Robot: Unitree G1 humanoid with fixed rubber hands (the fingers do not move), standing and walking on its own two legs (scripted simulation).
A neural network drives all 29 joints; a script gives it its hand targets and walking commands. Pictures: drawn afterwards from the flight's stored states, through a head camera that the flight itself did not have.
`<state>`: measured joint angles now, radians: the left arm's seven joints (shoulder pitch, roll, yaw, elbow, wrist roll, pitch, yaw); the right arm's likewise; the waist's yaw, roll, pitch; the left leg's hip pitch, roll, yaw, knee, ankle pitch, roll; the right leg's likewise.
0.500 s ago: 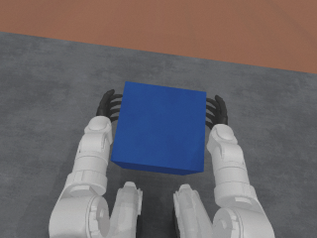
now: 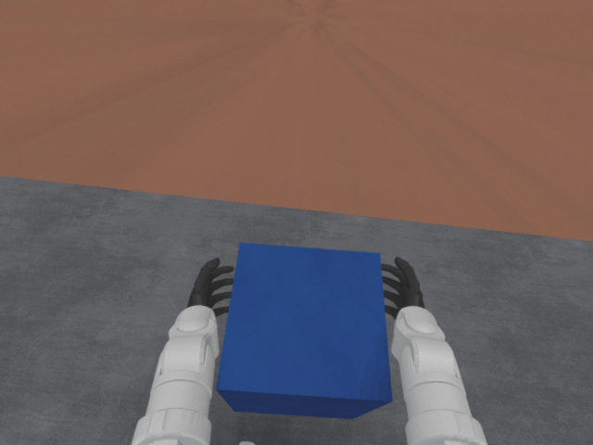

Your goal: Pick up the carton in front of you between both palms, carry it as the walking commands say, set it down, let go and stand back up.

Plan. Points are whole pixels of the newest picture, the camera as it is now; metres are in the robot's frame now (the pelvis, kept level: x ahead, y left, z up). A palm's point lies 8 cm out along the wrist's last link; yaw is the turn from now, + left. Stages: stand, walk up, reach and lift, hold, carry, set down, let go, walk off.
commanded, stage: reach and lift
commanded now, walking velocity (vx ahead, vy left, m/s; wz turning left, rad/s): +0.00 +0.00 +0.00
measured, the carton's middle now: (301, 338) +0.32 +0.00 -0.11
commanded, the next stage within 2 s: hold in 1.34 s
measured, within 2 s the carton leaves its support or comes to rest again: neither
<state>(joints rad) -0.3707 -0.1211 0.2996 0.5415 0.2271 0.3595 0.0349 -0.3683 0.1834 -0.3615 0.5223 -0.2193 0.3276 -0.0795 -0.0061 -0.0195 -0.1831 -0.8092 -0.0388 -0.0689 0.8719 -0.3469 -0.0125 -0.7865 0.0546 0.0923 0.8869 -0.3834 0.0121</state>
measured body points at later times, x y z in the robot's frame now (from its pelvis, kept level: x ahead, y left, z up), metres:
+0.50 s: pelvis +0.00 +0.00 +0.05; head -0.03 +0.00 +0.50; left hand +0.31 +0.15 +0.07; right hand +0.32 -0.15 +0.07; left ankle +0.04 +0.13 -0.69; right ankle +0.02 -0.12 -0.69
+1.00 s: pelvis +0.02 +0.00 +0.06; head -0.01 +0.00 +0.51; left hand +0.32 +0.15 +0.08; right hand +0.33 -0.15 +0.08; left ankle +0.04 +0.13 -0.69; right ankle +0.02 -0.12 -0.69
